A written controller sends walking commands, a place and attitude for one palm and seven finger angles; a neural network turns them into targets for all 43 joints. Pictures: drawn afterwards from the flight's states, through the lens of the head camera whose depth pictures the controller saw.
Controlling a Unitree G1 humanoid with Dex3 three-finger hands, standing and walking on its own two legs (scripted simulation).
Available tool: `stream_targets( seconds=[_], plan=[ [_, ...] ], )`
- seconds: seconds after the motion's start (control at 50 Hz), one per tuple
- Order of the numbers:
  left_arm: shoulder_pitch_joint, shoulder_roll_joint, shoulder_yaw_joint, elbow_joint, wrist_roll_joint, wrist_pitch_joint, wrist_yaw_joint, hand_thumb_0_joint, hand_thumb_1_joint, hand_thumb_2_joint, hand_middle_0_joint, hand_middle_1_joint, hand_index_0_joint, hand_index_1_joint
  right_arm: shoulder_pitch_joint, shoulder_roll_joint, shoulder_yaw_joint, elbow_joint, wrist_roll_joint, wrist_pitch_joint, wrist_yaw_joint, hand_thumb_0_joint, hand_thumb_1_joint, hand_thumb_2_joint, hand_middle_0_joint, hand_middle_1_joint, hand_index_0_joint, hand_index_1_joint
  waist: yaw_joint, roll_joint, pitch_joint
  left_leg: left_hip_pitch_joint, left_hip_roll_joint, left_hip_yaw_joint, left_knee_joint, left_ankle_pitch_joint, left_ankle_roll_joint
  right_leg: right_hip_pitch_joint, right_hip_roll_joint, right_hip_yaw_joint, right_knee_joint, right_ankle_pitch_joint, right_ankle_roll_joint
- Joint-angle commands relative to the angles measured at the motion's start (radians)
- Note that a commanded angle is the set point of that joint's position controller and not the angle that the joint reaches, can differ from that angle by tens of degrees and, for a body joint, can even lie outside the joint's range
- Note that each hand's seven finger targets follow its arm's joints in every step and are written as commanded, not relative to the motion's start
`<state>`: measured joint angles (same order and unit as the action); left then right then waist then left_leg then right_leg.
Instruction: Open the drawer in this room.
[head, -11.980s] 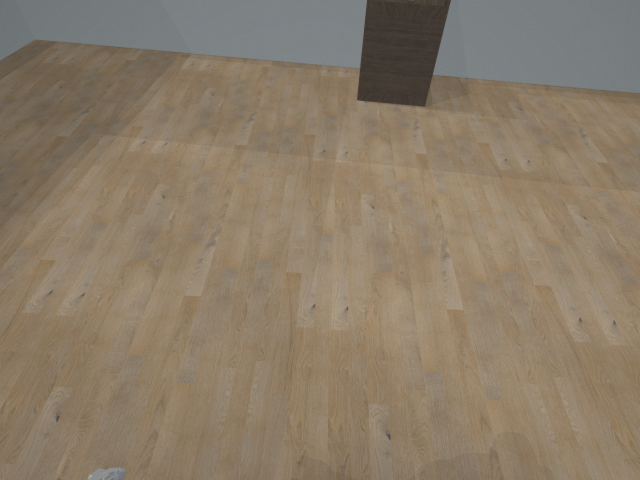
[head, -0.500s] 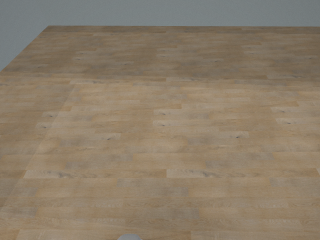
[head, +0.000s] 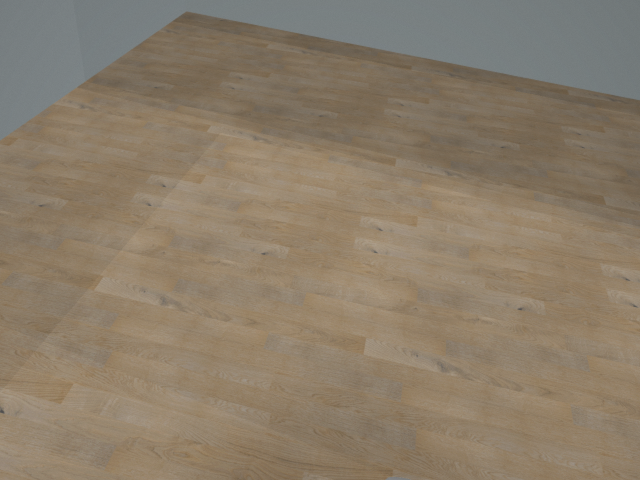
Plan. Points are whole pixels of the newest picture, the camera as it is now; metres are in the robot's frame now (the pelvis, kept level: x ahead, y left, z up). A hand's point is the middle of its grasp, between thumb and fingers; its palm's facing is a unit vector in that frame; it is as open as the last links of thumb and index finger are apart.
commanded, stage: turn or walk to find it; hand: left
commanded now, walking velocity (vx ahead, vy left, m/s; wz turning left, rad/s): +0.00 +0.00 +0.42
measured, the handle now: out of the picture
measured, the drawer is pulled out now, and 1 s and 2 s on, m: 0.00 0.00 0.00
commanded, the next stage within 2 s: none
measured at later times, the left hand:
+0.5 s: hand out of the picture -0.01 +0.17 -0.17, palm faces +0.26 -0.93 -0.24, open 7.3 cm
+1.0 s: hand out of the picture -0.01 +0.21 -0.16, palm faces +0.43 -0.86 -0.27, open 7.4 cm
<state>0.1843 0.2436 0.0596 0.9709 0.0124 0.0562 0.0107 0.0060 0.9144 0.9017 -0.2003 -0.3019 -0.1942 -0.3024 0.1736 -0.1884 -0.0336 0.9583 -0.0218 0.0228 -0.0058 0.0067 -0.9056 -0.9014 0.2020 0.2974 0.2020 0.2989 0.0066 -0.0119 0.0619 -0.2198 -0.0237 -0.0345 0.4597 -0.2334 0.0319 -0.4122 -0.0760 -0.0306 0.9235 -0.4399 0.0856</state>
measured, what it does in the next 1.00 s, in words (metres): steps on the spot, turning left: right foot, then left foot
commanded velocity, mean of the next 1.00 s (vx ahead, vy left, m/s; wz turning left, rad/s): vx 0.00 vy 0.00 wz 0.42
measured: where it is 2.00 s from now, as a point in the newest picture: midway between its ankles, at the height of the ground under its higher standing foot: outside the picture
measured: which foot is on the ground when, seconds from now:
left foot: down 0.00-0.14, up 0.16-0.56, down 0.58-1.00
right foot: up 0.00-0.12, down 0.14-0.58, up 0.60-1.00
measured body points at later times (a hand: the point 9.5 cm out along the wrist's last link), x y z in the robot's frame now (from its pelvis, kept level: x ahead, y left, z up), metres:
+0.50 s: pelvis -0.01 -0.02 +0.00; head +0.03 -0.02 +0.44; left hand -0.03 +0.22 -0.15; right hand +0.09 -0.27 -0.16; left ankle -0.08 +0.11 -0.71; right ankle +0.00 -0.14 -0.74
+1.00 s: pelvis -0.01 -0.02 -0.01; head +0.02 -0.02 +0.44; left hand -0.03 +0.25 -0.14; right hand +0.15 -0.22 -0.16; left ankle -0.07 +0.10 -0.74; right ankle +0.04 -0.13 -0.74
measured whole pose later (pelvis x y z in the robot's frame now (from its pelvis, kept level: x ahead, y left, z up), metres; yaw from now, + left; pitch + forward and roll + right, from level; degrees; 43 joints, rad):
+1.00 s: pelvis -0.01 -0.02 -0.01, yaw +25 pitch +0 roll +1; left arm 0.15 0.22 0.05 0.92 0.01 0.03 0.01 0.00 0.91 0.90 -0.20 -0.30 -0.19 -0.30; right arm 0.20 -0.20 -0.05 0.96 -0.02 0.04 0.00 0.01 -0.90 -0.90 0.20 0.30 0.20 0.30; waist -0.01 0.02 0.06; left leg -0.25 -0.03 -0.08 0.53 -0.28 -0.01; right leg -0.30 -0.05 -0.05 0.63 -0.33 0.07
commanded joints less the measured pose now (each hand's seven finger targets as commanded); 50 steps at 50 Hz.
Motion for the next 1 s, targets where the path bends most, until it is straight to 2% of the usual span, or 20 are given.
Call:
stream_targets(
  seconds=[0.0, 0.08, 0.1, 0.12, 0.14, 0.18, 0.22, 0.42, 0.5, 0.52, 0.54, 0.56, 0.58, 0.6, 0.64, 0.7, 0.84, 0.94, 0.96, 0.98],
  plan=[
    [-0.012, 0.053, 0.01, -0.091, -0.003, -0.029, 0.009, 0.0, 0.9, 0.9, -0.2, -0.3, -0.2, -0.3, 0.028, -0.218, -0.065, -0.054, -0.006, -0.003, -0.009, 0.0, -0.9, -0.9, 0.2, 0.3, 0.2, 0.3, -0.028, 0.175, -0.061, 0.034, 0.246, -0.279, -0.109, 0.37, 0.144, 0.034, 0.025, -0.01, -0.137, -0.004, -0.015],
    [0.097, 0.071, 0.016, -0.071, -0.004, -0.052, 0.016, 0.0, 0.9, 0.9, -0.2, -0.3, -0.2, -0.3, 0.013, -0.197, -0.068, -0.07, 0.003, 0.0, -0.005, 0.0, -0.9, -0.9, 0.2, 0.3, 0.2, 0.3, 0.023, 0.107, -0.112, -0.088, 0.163, -0.264, 0.008, 0.285, 0.073, 0.289, 0.026, -0.018, -0.512, 0.234, -0.027],
    [0.116, 0.134, 0.026, -0.07, 0.006, -0.064, 0.022, 0.0, 0.9, 0.9, -0.2, -0.3, -0.2, -0.3, 0.033, -0.151, -0.064, -0.074, 0.013, -0.002, 0.002, 0.0, -0.9, -0.9, 0.2, 0.3, 0.2, 0.3, 0.029, -0.037, -0.127, -0.212, 0.087, -0.185, 0.127, 0.115, 0.013, 0.418, -0.114, 0.112, -0.609, 0.26, -0.063],
    [0.128, 0.207, 0.042, -0.073, 0.018, -0.07, 0.026, 0.0, 0.9, 0.9, -0.2, -0.3, -0.2, -0.3, 0.026, -0.094, -0.053, -0.102, 0.012, -0.006, 0.005, 0.0, -0.9, -0.9, 0.2, 0.3, 0.2, 0.3, 0.038, -0.262, -0.109, -0.354, -0.051, -0.026, 0.333, -0.266, -0.052, 0.445, -0.349, 0.335, -0.637, 0.4, -0.174],
    [0.115, 0.206, 0.046, -0.084, 0.008, -0.069, 0.026, 0.0, 0.9, 0.9, -0.2, -0.3, -0.2, -0.3, 0.013, -0.144, -0.067, -0.097, 0.001, 0.012, 0.0, 0.0, -0.9, -0.9, 0.2, 0.3, 0.2, 0.3, 0.045, -0.232, -0.1, -0.328, -0.012, -0.064, 0.526, -0.347, -0.05, 0.31, -0.411, 0.351, -0.66, 0.374, -0.247],
    [0.012, 0.149, 0.033, -0.104, 0.006, -0.065, 0.024, 0.0, 0.9, 0.9, -0.2, -0.3, -0.2, -0.3, 0.016, -0.144, -0.076, -0.064, -0.001, 0.03, 0.011, 0.0, -0.9, -0.9, 0.2, 0.3, 0.2, 0.3, -0.007, -0.134, -0.01, -0.33, 0.017, -0.068, 0.729, -0.239, -0.054, 0.186, -0.308, 0.229, -0.662, 0.292, -0.231],
    [-0.045, 0.106, 0.019, -0.121, 0.009, -0.068, 0.024, 0.0, 0.9, 0.9, -0.2, -0.3, -0.2, -0.3, 0.07, -0.121, -0.071, -0.034, -0.003, 0.036, 0.021, 0.0, -0.9, -0.9, 0.2, 0.3, 0.2, 0.3, -0.041, -0.128, -0.005, -0.313, 0.037, -0.034, 0.76, -0.149, -0.071, 0.177, -0.235, 0.086, -0.636, 0.348, -0.188],
    [0.119, 0.168, 0.04, -0.048, 0.021, -0.063, 0.022, 0.0, 0.9, 0.9, -0.2, -0.3, -0.2, -0.3, -0.046, -0.096, -0.037, -0.052, 0.011, 0.017, 0.016, 0.0, -0.9, -0.9, 0.2, 0.3, 0.2, 0.3, 0.052, -0.203, -0.073, -0.214, 0.049, 0.09, 0.342, -0.249, -0.09, 0.366, -0.278, 0.0, -0.526, 0.693, -0.228],
    [0.081, 0.173, 0.045, -0.035, 0.013, -0.053, 0.02, 0.0, 0.9, 0.9, -0.2, -0.3, -0.2, -0.3, 0.023, -0.109, -0.034, -0.038, 0.013, 0.001, 0.012, 0.0, -0.9, -0.9, 0.2, 0.3, 0.2, 0.3, 0.004, -0.185, -0.11, -0.042, 0.046, 0.123, 0.043, -0.069, -0.07, 0.328, -0.259, -0.073, -0.408, 0.662, -0.159],
    [0.083, 0.155, 0.041, -0.043, 0.003, -0.046, 0.018, 0.0, 0.9, 0.9, -0.2, -0.3, -0.2, -0.3, 0.059, -0.144, -0.041, -0.03, 0.01, -0.007, 0.014, 0.0, -0.9, -0.9, 0.2, 0.3, 0.2, 0.3, -0.018, -0.092, -0.13, 0.096, 0.072, 0.095, -0.068, 0.08, -0.054, 0.221, -0.231, -0.107, -0.319, 0.551, -0.111],
    [0.103, 0.098, 0.035, -0.067, -0.003, -0.036, 0.014, 0.0, 0.9, 0.9, -0.2, -0.3, -0.2, -0.3, 0.083, -0.24, -0.062, -0.034, 0.001, -0.017, 0.013, 0.0, -0.9, -0.9, 0.2, 0.3, 0.2, 0.3, -0.032, 0.179, -0.152, 0.239, 0.281, -0.178, -0.108, 0.332, 0.024, -0.002, -0.12, -0.16, -0.145, 0.195, -0.043],
    [0.053, 0.053, 0.012, -0.1, 0.001, -0.032, 0.013, 0.0, 0.9, 0.9, -0.2, -0.3, -0.2, -0.3, 0.136, -0.299, -0.075, -0.024, 0.003, -0.01, 0.008, 0.0, -0.9, -0.9, 0.2, 0.3, 0.2, 0.3, -0.061, 0.311, -0.129, 0.226, 0.432, -0.31, -0.122, 0.61, 0.13, -0.113, -0.053, -0.118, 0.009, -0.212, -0.013],
    [-0.006, 0.068, 0.012, -0.102, 0.006, -0.019, 0.023, 0.0, 0.9, 0.9, -0.2, -0.3, -0.2, -0.3, 0.152, -0.281, -0.07, -0.003, 0.0, -0.012, -0.005, 0.0, -0.9, -0.9, 0.2, 0.3, 0.2, 0.3, -0.081, 0.295, -0.131, 0.163, 0.41, -0.297, -0.128, 0.534, 0.145, -0.096, -0.049, -0.028, 0.104, -0.199, -0.021],
    [-0.035, 0.069, 0.017, -0.097, 0.003, -0.018, 0.019, 0.0, 0.9, 0.9, -0.2, -0.3, -0.2, -0.3, 0.11, -0.26, -0.066, -0.01, -0.002, -0.01, -0.015, 0.0, -0.9, -0.9, 0.2, 0.3, 0.2, 0.3, -0.063, 0.28, -0.083, 0.127, 0.374, -0.276, -0.123, 0.483, 0.148, -0.133, -0.052, -0.003, 0.157, -0.145, -0.022],
    [-0.002, 0.075, 0.021, -0.064, 0.002, -0.025, 0.006, 0.0, 0.9, 0.9, -0.2, -0.3, -0.2, -0.3, 0.024, -0.213, -0.049, -0.034, -0.001, -0.015, -0.02, 0.0, -0.9, -0.9, 0.2, 0.3, 0.2, 0.3, -0.023, 0.192, -0.051, 0.117, 0.301, -0.179, -0.104, 0.532, 0.133, -0.136, -0.049, 0.001, 0.192, -0.029, -0.016],
    [0.016, 0.073, 0.019, -0.054, 0.001, -0.029, 0.001, 0.0, 0.9, 0.9, -0.2, -0.3, -0.2, -0.3, 0.031, -0.209, -0.048, -0.039, 0.003, -0.023, -0.02, 0.0, -0.9, -0.9, 0.2, 0.3, 0.2, 0.3, -0.017, 0.162, -0.088, 0.164, 0.265, -0.135, -0.093, 0.614, 0.121, -0.118, -0.035, -0.002, 0.159, 0.015, -0.005],
    [-0.038, 0.058, 0.01, -0.096, -0.002, -0.026, 0.007, 0.0, 0.9, 0.9, -0.2, -0.3, -0.2, -0.3, 0.041, -0.219, -0.062, -0.049, -0.004, -0.011, -0.012, 0.0, -0.9, -0.9, 0.2, 0.3, 0.2, 0.3, -0.035, 0.163, -0.073, 0.117, 0.262, -0.212, -0.089, 0.513, 0.146, -0.048, -0.003, -0.005, -0.031, -0.015, 0.0],
    [0.069, 0.062, 0.013, -0.084, -0.006, -0.044, 0.009, 0.0, 0.9, 0.9, -0.2, -0.3, -0.2, -0.3, -0.009, -0.215, -0.069, -0.071, -0.003, -0.001, -0.006, 0.0, -0.9, -0.9, 0.2, 0.3, 0.2, 0.3, 0.016, 0.161, -0.092, -0.026, 0.204, -0.245, -0.015, 0.395, 0.1, 0.195, 0.039, -0.038, -0.376, 0.156, -0.019],
    [0.107, 0.083, 0.018, -0.075, -0.003, -0.054, 0.012, 0.0, 0.9, 0.9, -0.2, -0.3, -0.2, -0.3, -0.006, -0.196, -0.068, -0.075, 0.004, -0.001, -0.004, 0.0, -0.9, -0.9, 0.2, 0.3, 0.2, 0.3, 0.034, 0.106, -0.104, -0.097, 0.163, -0.225, 0.044, 0.284, 0.059, 0.306, 0.011, -0.022, -0.504, 0.261, -0.023],
    [0.131, 0.152, 0.03, -0.075, 0.011, -0.067, 0.019, 0.0, 0.9, 0.9, -0.2, -0.3, -0.2, -0.3, 0.025, -0.139, -0.061, -0.084, 0.013, -0.004, 0.002, 0.0, -0.9, -0.9, 0.2, 0.3, 0.2, 0.3, 0.036, -0.094, -0.131, -0.224, 0.062, -0.124, 0.194, 0.057, -0.007, 0.428, -0.165, 0.142, -0.598, 0.325, -0.072]
  ],
)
